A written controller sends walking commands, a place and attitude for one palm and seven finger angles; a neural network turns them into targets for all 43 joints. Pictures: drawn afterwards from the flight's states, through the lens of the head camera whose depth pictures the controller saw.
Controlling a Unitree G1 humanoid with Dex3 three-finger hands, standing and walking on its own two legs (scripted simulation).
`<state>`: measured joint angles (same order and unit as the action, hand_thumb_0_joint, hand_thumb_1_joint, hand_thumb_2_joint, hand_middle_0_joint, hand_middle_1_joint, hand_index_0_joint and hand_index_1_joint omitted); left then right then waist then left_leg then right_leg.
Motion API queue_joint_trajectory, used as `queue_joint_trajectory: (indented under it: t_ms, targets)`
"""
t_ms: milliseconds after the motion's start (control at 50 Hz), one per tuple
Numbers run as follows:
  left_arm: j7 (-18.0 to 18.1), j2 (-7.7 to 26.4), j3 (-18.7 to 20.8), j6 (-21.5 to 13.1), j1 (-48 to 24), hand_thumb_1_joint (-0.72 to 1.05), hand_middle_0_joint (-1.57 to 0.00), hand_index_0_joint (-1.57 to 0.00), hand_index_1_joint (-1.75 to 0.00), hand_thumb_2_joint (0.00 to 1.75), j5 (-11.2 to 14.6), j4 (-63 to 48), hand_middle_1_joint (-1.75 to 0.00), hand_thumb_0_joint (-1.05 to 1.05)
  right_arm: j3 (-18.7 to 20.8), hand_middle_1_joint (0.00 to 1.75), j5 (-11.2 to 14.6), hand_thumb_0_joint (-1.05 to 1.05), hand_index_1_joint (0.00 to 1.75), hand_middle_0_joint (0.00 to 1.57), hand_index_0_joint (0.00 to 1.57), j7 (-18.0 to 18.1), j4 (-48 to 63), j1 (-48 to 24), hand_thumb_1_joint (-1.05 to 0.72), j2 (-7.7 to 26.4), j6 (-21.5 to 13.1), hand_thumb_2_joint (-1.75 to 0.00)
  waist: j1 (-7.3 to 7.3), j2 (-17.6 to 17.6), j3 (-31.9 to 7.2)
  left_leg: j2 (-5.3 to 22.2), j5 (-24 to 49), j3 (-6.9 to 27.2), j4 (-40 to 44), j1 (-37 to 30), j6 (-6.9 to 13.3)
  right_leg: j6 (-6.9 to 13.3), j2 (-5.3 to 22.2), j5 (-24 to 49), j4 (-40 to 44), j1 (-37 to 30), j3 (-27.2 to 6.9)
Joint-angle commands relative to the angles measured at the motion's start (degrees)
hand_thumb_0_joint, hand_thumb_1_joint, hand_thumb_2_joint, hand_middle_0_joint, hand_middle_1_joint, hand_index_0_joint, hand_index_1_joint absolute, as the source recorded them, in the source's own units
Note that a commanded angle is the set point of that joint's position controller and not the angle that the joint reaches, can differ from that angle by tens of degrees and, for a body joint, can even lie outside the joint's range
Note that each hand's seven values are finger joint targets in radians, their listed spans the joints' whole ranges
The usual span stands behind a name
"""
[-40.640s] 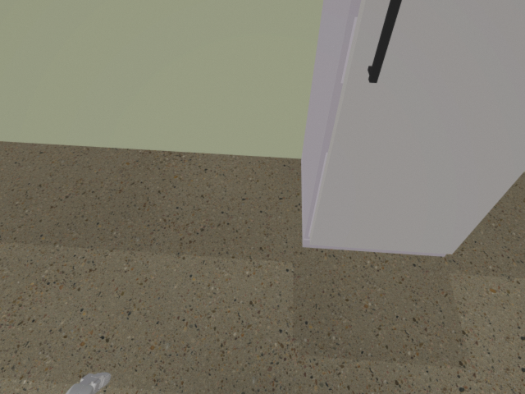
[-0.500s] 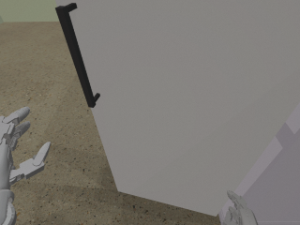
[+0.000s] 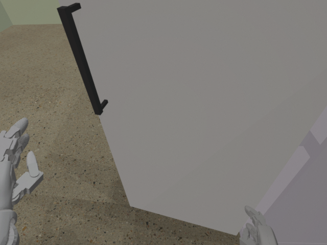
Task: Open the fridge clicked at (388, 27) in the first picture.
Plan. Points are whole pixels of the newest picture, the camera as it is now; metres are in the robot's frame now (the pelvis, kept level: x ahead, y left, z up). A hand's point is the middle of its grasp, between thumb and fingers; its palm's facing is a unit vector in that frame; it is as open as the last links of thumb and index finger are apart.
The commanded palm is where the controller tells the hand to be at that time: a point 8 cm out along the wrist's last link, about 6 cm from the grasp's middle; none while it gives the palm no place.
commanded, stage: step back with the hand held close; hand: left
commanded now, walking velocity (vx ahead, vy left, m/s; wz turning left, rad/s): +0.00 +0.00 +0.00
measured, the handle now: (88, 66) +0.44 +0.25 +0.24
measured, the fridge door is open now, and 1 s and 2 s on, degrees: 76 76 76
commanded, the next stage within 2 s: stop stepping back and stand still in 1.26 s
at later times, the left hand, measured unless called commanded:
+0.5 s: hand (14, 183) +0.16 +0.30 +0.16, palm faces +0.41 -0.77 -0.49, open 7.4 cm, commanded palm +0.10 +0.33 +0.18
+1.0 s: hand out of the picture +0.07 +0.30 +0.17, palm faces +0.51 -0.69 -0.51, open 7.4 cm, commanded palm +0.00 +0.33 +0.18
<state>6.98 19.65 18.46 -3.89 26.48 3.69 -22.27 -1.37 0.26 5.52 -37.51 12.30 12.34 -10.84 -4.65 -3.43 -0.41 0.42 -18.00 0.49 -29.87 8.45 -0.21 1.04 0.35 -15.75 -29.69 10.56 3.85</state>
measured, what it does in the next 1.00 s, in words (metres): shifts its weight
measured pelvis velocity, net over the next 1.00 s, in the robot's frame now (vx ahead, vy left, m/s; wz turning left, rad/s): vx -0.12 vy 0.02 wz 0.09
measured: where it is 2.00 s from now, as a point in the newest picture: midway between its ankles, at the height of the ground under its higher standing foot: outside the picture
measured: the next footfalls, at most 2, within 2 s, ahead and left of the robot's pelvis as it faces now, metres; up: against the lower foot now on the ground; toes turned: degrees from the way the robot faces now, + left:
right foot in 1.54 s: -0.34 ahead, -0.09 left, +0.00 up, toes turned -3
left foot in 1.72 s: -0.19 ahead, +0.12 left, +0.00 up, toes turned +1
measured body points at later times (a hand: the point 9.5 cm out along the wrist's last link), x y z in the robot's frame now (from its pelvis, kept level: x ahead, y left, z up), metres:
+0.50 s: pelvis -0.04 +0.03 +0.00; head -0.02 +0.05 +0.45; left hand +0.13 +0.33 +0.19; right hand +0.14 -0.20 -0.07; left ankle -0.02 +0.12 -0.74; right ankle +0.01 -0.11 -0.73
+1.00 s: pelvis -0.12 +0.02 -0.02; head -0.10 +0.04 +0.43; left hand +0.04 +0.34 +0.20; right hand +0.06 -0.21 -0.09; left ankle -0.02 +0.13 -0.73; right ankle -0.06 -0.12 -0.74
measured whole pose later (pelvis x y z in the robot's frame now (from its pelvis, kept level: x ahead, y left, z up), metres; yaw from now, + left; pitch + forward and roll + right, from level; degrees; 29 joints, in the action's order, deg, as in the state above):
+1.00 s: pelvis -0.12 +0.02 -0.02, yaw +5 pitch -1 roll -3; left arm 7.6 26.4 29.1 -16.6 27.5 -0.7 -29.5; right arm 0.0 0.2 4.0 -32.6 15.1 11.8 -7.8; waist 0.8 0.4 2.5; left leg 1.3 -12.9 0.7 -40.5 28.1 2.6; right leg -1.4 -2.7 -16.3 -37.2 20.5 -1.9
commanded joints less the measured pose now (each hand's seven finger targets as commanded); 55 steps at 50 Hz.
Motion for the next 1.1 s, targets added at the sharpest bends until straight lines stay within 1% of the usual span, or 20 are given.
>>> queue_joint_trajectory:
  t_ms: [0,40,60,100,140,260,360,480,580,620,680,720,780,860,940,960,1000,1020,1040,1080]
  targets:
    - [1.0,11.8,7.4,-4.3,-5.4,0.9,-0.2,-0.2,-0.3,0.9,0.2,-11.7,-0.3,0.0,2.3,0.3,0.1,0.0,0.3,0.2,0.2,0.8,9.8,-7.5,-0.9,5.7,-3.6,-0.9,0.24,1.9,-2.6,0.7,10.0,-0.4,4.6,2.6,2.3,-0.4,2.8,7.2,5.7,-1.1,-1.8]
    - [1.3,14.6,9.8,-4.7,-8.8,0.9,-0.2,-0.2,-0.3,0.9,0.2,-13.8,-0.3,0.0,2.5,0.3,0.2,0.0,0.3,0.2,0.2,1.0,9.6,-7.9,-0.9,6.0,-3.7,-0.9,0.0,0.1,-4.0,0.7,10.4,-0.5,4.7,2.1,2.4,-0.3,2.9,7.5,6.1,-1.8,-2.2]
    - [2.0,19.5,16.3,-7.7,-16.3,0.9,-0.2,-0.2,-0.3,0.9,-0.2,-16.4,-0.3,0.0,2.5,0.3,0.4,0.0,0.3,0.2,0.2,0.6,10.8,-6.5,-0.9,6.8,-2.0,-0.9,2.53,2.5,2.7,1.8,8.0,1.1,2.1,6.4,3.1,0.4,6.6,11.4,10.7,2.2,-10.9]
    - [1.0,12.7,10.6,-8.2,-7.1,0.9,-0.2,-0.2,-0.3,0.9,-0.9,-8.1,-0.3,0.0,2.3,0.3,0.0,0.0,0.3,0.2,0.2,-0.1,9.4,-5.9,-0.9,5.6,0.0,-0.9,3.49,8.2,1.3,0.8,6.4,0.7,-2.0,4.8,2.8,1.6,10.4,13.1,12.2,3.9,-13.2]
    - [0.9,11.8,9.9,-8.9,-5.1,0.9,-0.2,-0.2,-0.3,0.9,-1.2,-9.1,-0.3,0.0,2.7,0.3,0.0,0.0,0.3,0.2,0.2,-0.6,10.2,-6.1,-0.9,6.2,1.3,-0.9,3.46,7.3,-1.9,1.1,9.1,0.9,-2.1,5.9,2.3,2.4,12.2,19.2,9.9,0.2,-11.7]
    - [2.2,13.6,12.6,-10.2,3.9,0.9,-0.2,-0.2,-0.3,0.9,-1.3,-16.2,-0.3,0.0,3.2,0.3,0.3,0.0,0.3,0.2,0.2,-0.6,13.5,-7.5,-0.9,6.7,4.0,-0.9,2.88,0.5,-10.3,5.5,25.5,5.0,5.3,6.0,2.9,-0.6,5.8,22.7,0.1,-5.8,-4.5]
    - [2.6,15.7,14.9,-10.9,3.7,0.9,-0.2,-0.2,-0.3,0.9,-1.3,-20.5,-0.3,0.0,3.4,0.3,0.2,0.0,0.3,0.2,0.2,0.0,15.1,-7.1,-0.9,6.7,4.6,-0.9,2.89,-2.0,-11.0,6.5,23.1,6.5,6.8,12.2,3.3,-1.0,3.9,24.0,-3.2,-9.5,-4.8]
    - [2.3,13.4,13.8,-11.4,2.7,0.9,-0.2,-0.2,-0.3,0.9,-1.7,-18.4,-0.3,0.0,3.5,0.3,-0.1,0.0,0.3,0.2,0.2,0.1,14.8,-5.4,-0.9,7.5,3.3,-0.9,3.09,-5.9,-6.5,8.9,9.1,8.5,11.1,23.4,5.2,-1.9,1.3,15.5,-7.9,-11.5,-4.5]
    - [1.9,12.1,13.2,-12.0,-0.8,0.9,-0.2,-0.2,-0.3,0.9,-2.6,-14.1,-0.3,0.0,3.7,0.3,0.2,0.0,0.3,0.2,0.2,0.0,14.4,-4.3,-0.9,7.7,2.4,-0.9,3.86,-1.1,-1.6,7.7,-14.0,8.5,11.4,34.5,6.5,-1.9,1.4,12.5,-7.1,-13.2,-7.5]
    - [1.6,11.6,12.2,-12.6,-3.0,0.9,-0.2,-0.2,-0.3,0.9,-3.0,-14.8,-0.3,0.0,3.9,0.3,0.2,0.0,0.3,0.2,0.2,-0.2,14.4,-3.8,-0.9,7.8,2.1,-0.9,4.18,1.9,-0.6,5.3,-19.2,7.2,8.1,34.1,6.0,-1.1,2.9,6.6,-2.9,-9.1,-10.8]
    - [1.9,12.5,11.2,-13.2,-5.8,0.9,-0.2,-0.2,-0.3,0.9,-3.1,-17.2,-0.3,0.0,3.6,0.3,-0.3,0.0,0.3,0.2,0.2,-0.6,13.9,-4.0,-0.9,7.2,1.6,-0.9,4.37,5.6,-0.4,2.1,-16.6,5.2,0.5,25.9,4.4,1.4,7.3,-5.8,6.6,1.9,-16.7]
    - [2.5,13.6,11.3,-13.5,-6.6,0.9,-0.2,-0.2,-0.3,0.9,-2.8,-19.1,-0.3,0.0,3.2,0.3,-0.5,0.0,0.3,0.2,0.2,-0.9,13.4,-4.1,-0.9,6.9,1.5,-0.9,4.41,6.5,-0.6,1.1,-13.5,4.6,-2.7,20.1,3.5,2.6,9.2,-11.8,10.0,8.3,-17.1]
    - [3.1,14.6,12.6,-14.1,-5.3,0.9,-0.2,-0.2,-0.3,0.9,-2.6,-21.0,-0.3,0.0,3.0,0.3,-0.5,0.0,0.3,0.2,0.2,-0.7,13.2,-4.4,-0.9,7.0,1.2,-0.9,4.45,0.6,-3.2,2.4,-11.3,6.4,3.2,18.5,3.9,1.1,6.1,-7.5,5.5,6.7,-12.3]
    - [3.0,14.7,16.6,-15.4,-1.3,0.9,-0.2,-0.2,-0.3,0.9,-3.7,-20.2,-0.3,0.0,3.8,0.3,-0.1,0.0,0.3,0.2,0.2,-0.3,14.5,-4.8,-0.9,8.0,0.1,-0.9,3.25,-11.5,-5.2,11.9,-24.5,15.5,17.2,39.8,8.7,-2.5,-2.3,3.7,-16.0,-14.6,-5.3]
    - [1.6,15.0,18.6,-16.1,2.4,0.9,-0.2,-0.2,-0.3,0.9,-4.1,-15.5,-0.3,0.0,5.3,0.3,0.2,0.0,0.3,0.2,0.2,-0.8,14.9,-4.6,-0.9,8.6,-0.7,-0.9,3.48,-5.1,-3.4,11.2,-25.6,12.3,11.1,43.6,8.5,-2.4,-2.7,5.3,-12.7,-15.9,-8.7]
    - [1.2,14.1,17.4,-16.4,2.6,0.9,-0.2,-0.2,-0.3,0.9,-3.8,-15.1,-0.3,0.0,5.0,0.3,0.2,0.0,0.3,0.2,0.2,-0.9,14.5,-4.2,-0.9,7.9,-0.7,-0.9,3.82,-2.6,-0.1,8.9,-23.1,10.6,7.5,42.3,7.4,-1.1,-0.9,6.3,-8.4,-11.6,-11.3]
    - [1.0,15.0,16.0,-16.7,1.7,0.9,-0.2,-0.2,-0.3,0.9,-2.3,-15.1,-0.3,0.0,4.7,0.3,0.0,0.0,0.3,0.2,0.2,-1.6,13.3,-3.7,-0.9,6.4,-0.4,-0.9,4.85,7.1,-0.3,2.8,-10.3,3.6,-4.7,25.4,2.4,3.2,7.7,9.1,3.9,6.6,-21.6]
    - [1.2,14.8,14.4,-16.5,0.6,0.9,-0.2,-0.2,-0.3,0.9,-1.7,-16.1,-0.3,0.0,4.7,0.3,0.0,0.0,0.3,0.2,0.2,-2.1,12.0,-3.2,-0.9,5.7,-0.2,-0.9,4.79,11.3,-4.2,0.8,-5.2,1.2,-11.5,17.0,0.6,5.2,12.5,8.5,8.1,11.8,-25.2]
    - [1.6,15.3,13.8,-16.0,-0.8,0.9,-0.2,-0.2,-0.3,0.9,-1.5,-18.0,-0.3,0.0,5.1,0.3,-0.2,0.0,0.3,0.2,0.2,-2.3,11.2,-3.0,-0.9,5.6,0.2,-0.9,4.85,13.2,-6.8,0.2,-2.3,0.4,-16.4,11.8,-0.3,7.1,15.6,12.3,9.7,13.9,-26.8]
    - [2.3,16.3,13.8,-15.2,-1.1,0.9,-0.2,-0.2,-0.3,0.9,-1.7,-19.5,-0.3,0.0,4.5,0.3,-0.3,0.0,0.3,0.2,0.2,-2.2,11.3,-4.1,-0.9,4.8,1.0,-0.9,4.58,14.3,-8.5,0.2,-4.5,0.4,-18.2,10.0,-0.4,7.1,16.3,14.7,9.5,13.4,-24.2]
